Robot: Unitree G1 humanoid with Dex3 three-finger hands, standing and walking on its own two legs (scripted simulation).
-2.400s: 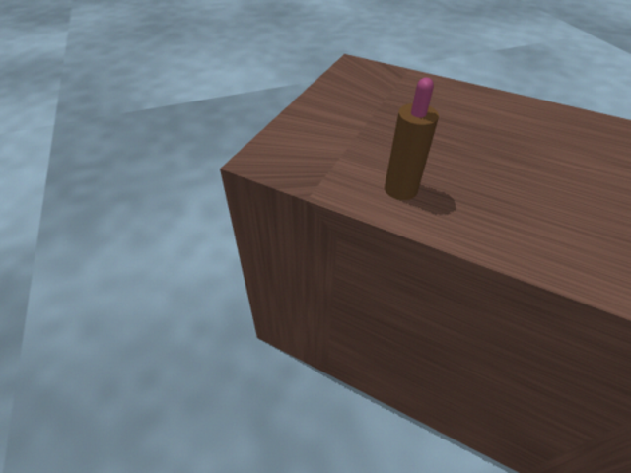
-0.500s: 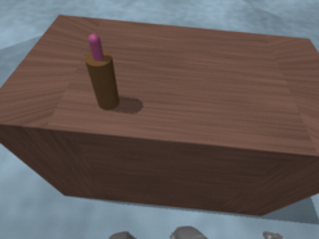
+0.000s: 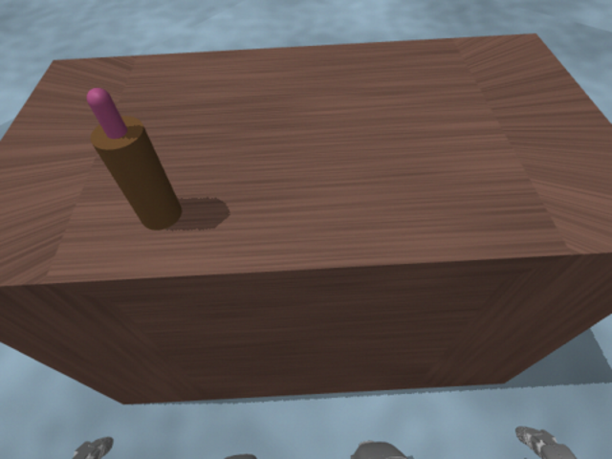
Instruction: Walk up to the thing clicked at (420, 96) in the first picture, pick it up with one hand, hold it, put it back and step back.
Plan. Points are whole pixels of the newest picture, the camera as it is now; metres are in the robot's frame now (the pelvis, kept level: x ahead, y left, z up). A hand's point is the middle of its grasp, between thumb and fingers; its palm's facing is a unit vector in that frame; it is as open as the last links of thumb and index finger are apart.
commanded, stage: walk up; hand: left
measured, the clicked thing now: (133, 162) +0.48 +0.22 +0.12
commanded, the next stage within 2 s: stand in 1.50 s
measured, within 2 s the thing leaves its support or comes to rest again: neither
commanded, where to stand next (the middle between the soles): +0.05 +0.01 m, yaw +0 degrees
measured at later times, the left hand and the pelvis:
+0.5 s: hand out of the picture +0.07 +0.27 -0.13, palm faces -0.05 -0.94 -0.34, open 7.4 cm; pelvis -0.02 +0.02 +0.02, yaw -2 degrees
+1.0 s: hand out of the picture +0.07 +0.27 -0.12, palm faces -0.04 -0.95 -0.32, open 7.4 cm; pelvis -0.01 +0.02 +0.03, yaw -2 degrees
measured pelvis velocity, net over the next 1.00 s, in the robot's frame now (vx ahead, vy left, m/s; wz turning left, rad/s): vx -0.01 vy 0.02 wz -0.04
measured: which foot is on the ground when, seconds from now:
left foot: down 0.00-1.00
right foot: down 0.00-1.00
